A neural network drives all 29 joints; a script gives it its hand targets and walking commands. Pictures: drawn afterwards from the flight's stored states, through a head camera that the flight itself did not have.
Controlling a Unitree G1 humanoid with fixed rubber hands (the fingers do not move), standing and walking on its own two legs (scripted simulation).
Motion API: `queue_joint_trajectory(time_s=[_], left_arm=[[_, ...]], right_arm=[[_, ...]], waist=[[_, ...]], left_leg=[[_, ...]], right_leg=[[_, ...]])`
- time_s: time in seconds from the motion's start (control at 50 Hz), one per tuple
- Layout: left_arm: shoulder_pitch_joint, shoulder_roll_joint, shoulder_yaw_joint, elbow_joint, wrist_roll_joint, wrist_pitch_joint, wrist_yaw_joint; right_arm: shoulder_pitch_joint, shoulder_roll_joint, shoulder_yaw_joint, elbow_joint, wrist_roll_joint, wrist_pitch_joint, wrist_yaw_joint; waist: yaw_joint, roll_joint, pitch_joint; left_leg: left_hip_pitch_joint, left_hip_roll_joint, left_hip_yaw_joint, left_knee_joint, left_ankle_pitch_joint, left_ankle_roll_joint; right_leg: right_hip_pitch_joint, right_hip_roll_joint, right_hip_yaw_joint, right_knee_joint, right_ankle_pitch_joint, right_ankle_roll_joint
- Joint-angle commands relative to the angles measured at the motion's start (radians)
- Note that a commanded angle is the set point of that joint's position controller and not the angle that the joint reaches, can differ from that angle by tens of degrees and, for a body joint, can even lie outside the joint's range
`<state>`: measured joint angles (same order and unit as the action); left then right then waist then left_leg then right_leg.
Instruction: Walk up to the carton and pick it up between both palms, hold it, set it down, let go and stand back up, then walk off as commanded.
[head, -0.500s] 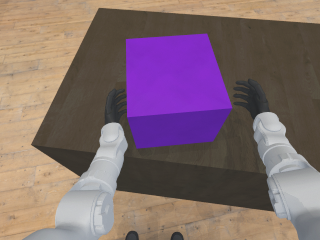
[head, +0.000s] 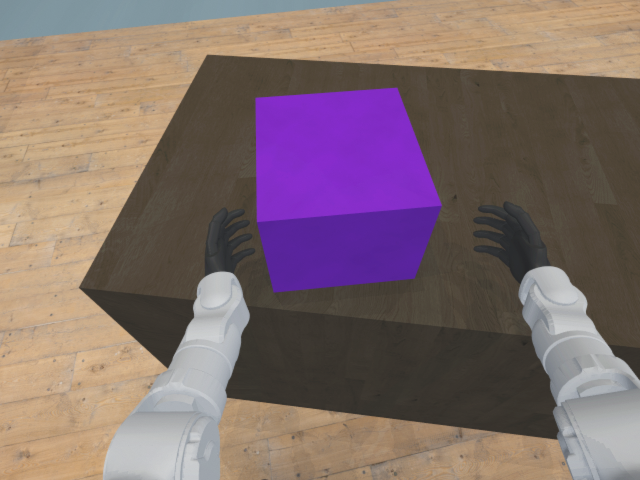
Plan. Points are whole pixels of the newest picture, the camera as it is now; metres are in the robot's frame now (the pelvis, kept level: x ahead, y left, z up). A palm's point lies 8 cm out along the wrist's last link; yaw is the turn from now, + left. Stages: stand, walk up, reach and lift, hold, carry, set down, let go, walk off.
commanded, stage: set down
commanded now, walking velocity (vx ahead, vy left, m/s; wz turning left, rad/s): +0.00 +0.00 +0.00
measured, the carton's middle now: (335, 189) +0.54 +0.03 +0.01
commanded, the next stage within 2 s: none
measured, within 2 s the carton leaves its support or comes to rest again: neither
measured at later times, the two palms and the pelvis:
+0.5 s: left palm (177, 298) +0.31 +0.21 +0.04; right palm (557, 314) +0.34 -0.25 +0.04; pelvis +0.02 +0.02 +0.01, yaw +0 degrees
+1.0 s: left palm (156, 344) +0.25 +0.21 +0.05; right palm (596, 375) +0.26 -0.27 +0.04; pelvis +0.02 +0.02 +0.01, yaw +0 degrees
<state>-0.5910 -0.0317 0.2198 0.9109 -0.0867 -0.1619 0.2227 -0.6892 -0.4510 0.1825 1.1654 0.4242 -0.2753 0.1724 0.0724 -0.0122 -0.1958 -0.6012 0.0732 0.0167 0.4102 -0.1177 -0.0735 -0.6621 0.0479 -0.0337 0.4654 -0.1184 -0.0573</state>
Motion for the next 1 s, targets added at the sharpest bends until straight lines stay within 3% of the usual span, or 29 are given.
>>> queue_joint_trajectory(time_s=[0.0, 0.02, 0.04, 0.06, 0.14, 0.18, 0.26, 0.3, 0.36, 0.38, 0.42, 0.44, 0.48, 0.5, 0.52, 0.56, 0.58, 0.6, 0.64, 0.66, 0.72, 0.74, 0.76, 0.78, 0.8, 0.82, 0.92, 0.96, 0.98], left_arm=[[-0.23, 0.157, -0.137, -0.334, 0.024, 0.021, 0.006], [-0.167, 0.168, -0.137, -0.332, 0.02, 0.03, 0.005], [-0.193, 0.164, -0.143, -0.334, 0.025, 0.041, 0.003], [-0.07, 0.118, -0.18, -0.396, 0.03, 0.057, 0.0], [-0.107, 0.139, -0.165, -0.399, 0.048, 0.105, -0.004], [0.012, 0.106, -0.182, -0.554, 0.067, 0.119, 0.004], [-0.016, 0.102, -0.205, -0.598, 0.057, 0.153, 0.007], [0.164, 0.057, -0.24, -0.662, 0.058, 0.181, 0.004], [0.26, 0.033, -0.254, -0.761, 0.067, 0.202, 0.006], [0.129, 0.041, -0.262, -0.721, 0.065, 0.205, 0.007], [0.351, 0.006, -0.296, -0.846, 0.066, 0.214, 0.008], [0.238, 0.031, -0.276, -0.823, 0.07, 0.222, 0.011], [0.251, 0.023, -0.29, -0.863, 0.063, 0.225, 0.021], [0.308, 0.019, -0.301, -0.882, 0.048, 0.221, 0.016], [0.231, 0.039, -0.277, -0.877, 0.049, 0.22, 0.022], [0.417, 0.004, -0.298, -0.959, 0.06, 0.224, 0.016], [0.324, 0.009, -0.311, -0.966, 0.043, 0.227, 0.024], [0.493, -0.024, -0.332, -0.97, 0.052, 0.244, 0.014], [0.473, -0.015, -0.332, -0.95, 0.063, 0.258, 0.018], [0.43, 0.003, -0.298, -0.958, 0.074, 0.251, 0.019], [0.536, -0.008, -0.32, -1.003, 0.054, 0.26, 0.015], [0.495, 0.008, -0.281, -0.999, 0.059, 0.258, 0.023], [0.55, -0.01, -0.306, -1.017, 0.062, 0.265, 0.019], [0.486, 0.009, -0.299, -1.07, 0.056, 0.251, 0.033], [0.576, -0.013, -0.314, -1.047, 0.06, 0.266, 0.022], [0.634, -0.026, -0.337, -1.06, 0.054, 0.267, 0.016], [0.694, -0.046, -0.365, -1.116, 0.067, 0.289, 0.032], [0.618, -0.022, -0.351, -1.156, 0.065, 0.28, 0.049], [0.658, -0.017, -0.36, -1.138, 0.062, 0.292, 0.047]], right_arm=[[-0.354, -0.192, -0.086, -0.23, 0.014, -0.009, 0.005], [-0.275, -0.206, -0.084, -0.23, 0.015, -0.008, 0.007], [-0.323, -0.205, -0.104, -0.25, -0.001, -0.005, 0.002], [-0.186, -0.219, -0.107, -0.221, 0.011, -0.011, 0.011], [-0.223, -0.208, -0.091, -0.226, 0.013, 0.003, 0.018], [-0.078, -0.239, -0.113, -0.283, 0.021, -0.013, 0.033], [-0.116, -0.264, -0.162, -0.351, 0.005, -0.013, 0.057], [0.045, -0.274, -0.13, -0.374, 0.028, -0.014, 0.075], [0.139, -0.291, -0.153, -0.375, 0.038, -0.006, 0.09], [0.025, -0.301, -0.21, -0.382, 0.026, -0.003, 0.094], [0.215, -0.323, -0.192, -0.429, 0.043, -0.018, 0.113], [0.11, -0.317, -0.19, -0.441, 0.046, -0.012, 0.113], [0.125, -0.333, -0.222, -0.456, 0.028, -0.009, 0.124], [0.176, -0.318, -0.23, -0.486, 0.037, -0.014, 0.123], [0.1, -0.308, -0.236, -0.525, 0.033, -0.014, 0.119], [0.291, -0.328, -0.227, -0.536, 0.044, -0.019, 0.125], [0.211, -0.352, -0.26, -0.52, 0.054, -0.014, 0.133], [0.37, -0.351, -0.252, -0.472, 0.048, -0.007, 0.134], [0.341, -0.352, -0.26, -0.518, 0.034, 0.002, 0.134], [0.294, -0.338, -0.256, -0.579, 0.031, -0.002, 0.132], [0.406, -0.328, -0.244, -0.579, 0.056, 0.003, 0.137], [0.37, -0.335, -0.24, -0.607, 0.06, 0.008, 0.134], [0.433, -0.343, -0.252, -0.599, 0.052, 0.011, 0.136], [0.381, -0.362, -0.264, -0.636, 0.061, 0.012, 0.143], [0.483, -0.352, -0.254, -0.601, 0.06, 0.013, 0.138], [0.524, -0.34, -0.26, -0.591, 0.061, 0.018, 0.144], [0.571, -0.383, -0.29, -0.637, 0.072, 0.043, 0.168], [0.484, -0.387, -0.303, -0.748, 0.066, 0.047, 0.173], [0.536, -0.377, -0.315, -0.752, 0.052, 0.057, 0.172]], waist=[[0.017, -0.121, -0.474], [0.022, -0.115, -0.448], [0.008, -0.113, -0.443], [-0.022, -0.111, -0.386], [-0.017, -0.089, -0.235], [-0.045, -0.092, -0.3], [-0.052, -0.094, -0.231], [-0.066, -0.119, -0.171], [-0.072, -0.072, -0.123], [-0.079, -0.078, -0.135], [-0.09, -0.083, -0.124], [-0.072, -0.076, -0.132], [-0.082, -0.062, -0.147], [-0.097, -0.098, -0.157], [-0.079, -0.091, -0.165], [-0.101, -0.108, -0.167], [-0.097, -0.082, -0.169], [-0.119, -0.078, -0.087], [-0.117, -0.102, -0.085], [-0.091, -0.127, -0.103], [-0.114, -0.136, -0.116], [-0.083, -0.13, -0.072], [-0.114, -0.133, -0.059], [-0.086, -0.122, -0.094], [-0.119, -0.144, -0.046], [-0.136, -0.131, -0.022], [-0.127, -0.106, 0.045], [-0.101, -0.13, 0.011], [-0.116, -0.137, 0.049]], left_leg=[[0.17, -0.065, 0.045, 0.013, -0.013, 0.053], [0.165, -0.069, 0.051, 0.001, -0.002, 0.058], [0.167, -0.068, 0.043, 0.002, -0.012, 0.058], [0.253, -0.065, 0.028, -0.011, 0.035, 0.055], [0.228, -0.085, 0.033, -0.028, -0.015, 0.066], [0.331, -0.075, 0.016, -0.025, 0.041, 0.055], [0.349, -0.071, 0.015, -0.044, -0.003, 0.059], [0.399, -0.076, -0.004, -0.062, 0.037, 0.07], [0.454, -0.078, -0.015, -0.067, 0.083, 0.066], [0.404, -0.074, -0.019, -0.074, 0.021, 0.058], [0.506, -0.064, -0.029, -0.066, 0.101, 0.059], [0.466, -0.07, -0.019, -0.06, 0.073, 0.056], [0.458, -0.067, -0.026, -0.065, 0.038, 0.06], [0.457, -0.07, -0.022, -0.052, 0.033, 0.067], [0.435, -0.074, -0.015, -0.057, 0.012, 0.063], [0.498, -0.075, -0.023, -0.067, 0.103, 0.064], [0.48, -0.066, -0.025, -0.061, 0.07, 0.058], [0.533, -0.061, -0.034, -0.075, 0.105, 0.055], [0.498, -0.065, -0.041, -0.077, 0.054, 0.063], [0.494, -0.065, -0.03, -0.072, 0.058, 0.066], [0.495, -0.078, -0.031, -0.069, 0.068, 0.067], [0.479, -0.079, -0.019, -0.076, 0.053, 0.074], [0.49, -0.08, -0.02, -0.087, 0.063, 0.072], [0.487, -0.076, -0.019, -0.083, 0.07, 0.065], [0.512, -0.077, -0.021, -0.082, 0.061, 0.07], [0.514, -0.075, -0.039, -0.084, 0.042, 0.07], [0.521, -0.061, -0.043, -0.111, -0.015, 0.067], [0.485, -0.06, -0.042, -0.114, -0.067, 0.065], [0.482, -0.063, -0.037, -0.113, -0.115, 0.066]], right_leg=[[0.549, -0.01, 0.136, -0.061, -0.059, 0.05], [0.561, -0.007, 0.139, -0.057, -0.037, 0.051], [0.547, -0.01, 0.135, -0.062, -0.049, 0.049], [0.547, 0.006, 0.1, -0.071, 0.005, 0.037], [0.539, -0.006, 0.108, -0.076, -0.017, 0.044], [0.566, 0.005, 0.096, -0.098, 0.026, 0.035], [0.498, 0.007, 0.07, -0.101, -0.001, 0.027], [0.547, 0.007, 0.071, -0.126, 0.045, 0.025], [0.521, 0.013, 0.053, -0.125, 0.102, 0.015], [0.476, 0.012, 0.049, -0.124, 0.037, 0.007], [0.482, 0.022, 0.026, -0.125, 0.139, 0.003], [0.467, 0.01, 0.037, -0.124, 0.119, 0.005], [0.458, 0.007, 0.034, -0.124, 0.086, 0.0], [0.472, -0.005, 0.05, -0.118, 0.107, 0.009], [0.47, -0.007, 0.061, -0.123, 0.072, 0.008], [0.528, -0.001, 0.051, -0.126, 0.187, 0.009], [0.465, 0.007, 0.035, -0.113, 0.135, 0.003], [0.483, 0.008, 0.024, -0.131, 0.179, -0.003], [0.473, 0.012, 0.031, -0.129, 0.126, -0.008], [0.487, 0.0, 0.044, -0.135, 0.135, 0.0], [0.538, -0.011, 0.063, -0.146, 0.18, 0.005], [0.511, -0.017, 0.074, -0.144, 0.147, 0.008], [0.53, -0.02, 0.07, -0.155, 0.177, 0.009], [0.503, -0.005, 0.06, -0.135, 0.143, 0.007], [0.507, -0.018, 0.068, -0.159, 0.153, 0.01], [0.498, -0.022, 0.071, -0.168, 0.119, 0.006], [0.452, -0.015, 0.057, -0.176, 0.032, -0.01], [0.429, -0.016, 0.064, -0.181, -0.067, -0.011], [0.416, -0.026, 0.075, -0.186, -0.104, -0.007]])
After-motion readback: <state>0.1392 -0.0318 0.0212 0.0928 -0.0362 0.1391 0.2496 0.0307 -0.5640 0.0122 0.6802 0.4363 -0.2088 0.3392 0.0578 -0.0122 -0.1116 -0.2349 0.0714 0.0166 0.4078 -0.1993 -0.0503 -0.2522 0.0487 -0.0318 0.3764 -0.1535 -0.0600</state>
